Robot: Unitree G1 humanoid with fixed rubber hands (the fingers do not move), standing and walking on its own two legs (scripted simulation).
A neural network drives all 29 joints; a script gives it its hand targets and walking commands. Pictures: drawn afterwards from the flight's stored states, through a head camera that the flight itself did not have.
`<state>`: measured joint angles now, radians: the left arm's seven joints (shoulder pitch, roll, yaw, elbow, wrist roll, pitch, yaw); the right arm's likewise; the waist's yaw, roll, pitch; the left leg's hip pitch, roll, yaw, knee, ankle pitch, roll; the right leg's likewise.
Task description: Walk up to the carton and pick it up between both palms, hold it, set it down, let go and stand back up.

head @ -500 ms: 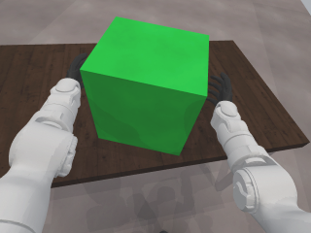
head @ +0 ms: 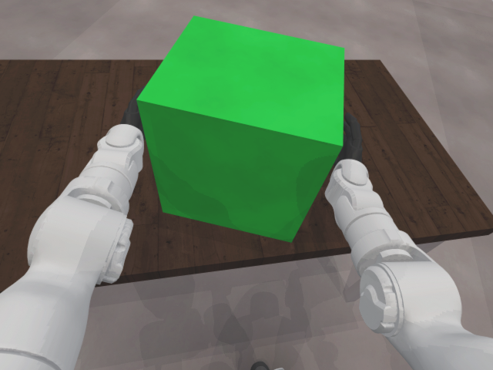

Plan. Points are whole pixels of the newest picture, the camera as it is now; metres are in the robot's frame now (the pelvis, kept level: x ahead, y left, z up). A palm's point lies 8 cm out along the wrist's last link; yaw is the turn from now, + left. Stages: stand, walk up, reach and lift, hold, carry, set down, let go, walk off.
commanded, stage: reach and lift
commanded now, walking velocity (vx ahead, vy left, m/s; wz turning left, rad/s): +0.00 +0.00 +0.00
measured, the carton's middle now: (246, 136) +0.49 -0.09 +0.08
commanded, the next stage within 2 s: none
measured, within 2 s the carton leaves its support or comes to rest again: leaves its support in 1.98 s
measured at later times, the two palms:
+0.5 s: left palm (141, 128) +0.51 +0.08 +0.10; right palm (348, 162) +0.39 -0.24 +0.10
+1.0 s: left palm (140, 130) +0.51 +0.09 +0.10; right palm (347, 167) +0.39 -0.24 +0.09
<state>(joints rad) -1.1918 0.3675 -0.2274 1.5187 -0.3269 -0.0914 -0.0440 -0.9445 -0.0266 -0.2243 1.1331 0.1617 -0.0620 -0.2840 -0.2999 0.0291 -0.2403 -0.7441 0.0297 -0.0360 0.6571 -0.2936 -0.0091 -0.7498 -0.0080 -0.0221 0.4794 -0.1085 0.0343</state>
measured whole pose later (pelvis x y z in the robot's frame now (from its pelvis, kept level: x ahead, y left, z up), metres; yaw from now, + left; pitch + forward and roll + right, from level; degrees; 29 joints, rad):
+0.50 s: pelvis +0.00 +0.00 +0.01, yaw +0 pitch +20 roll -1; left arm -1.19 0.34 -0.02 1.50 -0.10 -0.13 -0.09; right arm -0.93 0.03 -0.46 1.10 -0.06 -0.12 -0.26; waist -0.29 -0.01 -0.19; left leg -0.66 0.02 -0.02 0.56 -0.25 -0.01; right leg -0.68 -0.02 -0.02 0.41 -0.08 0.03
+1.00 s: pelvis +0.04 +0.01 +0.02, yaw +0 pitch +12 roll -2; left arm -1.08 0.24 0.22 1.51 0.10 -0.25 -0.09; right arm -0.74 0.06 -0.55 0.98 -0.21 -0.26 -0.17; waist -0.25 0.02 -0.08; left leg -0.37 0.01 -0.01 0.43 -0.27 0.01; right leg -0.40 -0.04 -0.03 0.28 -0.09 0.05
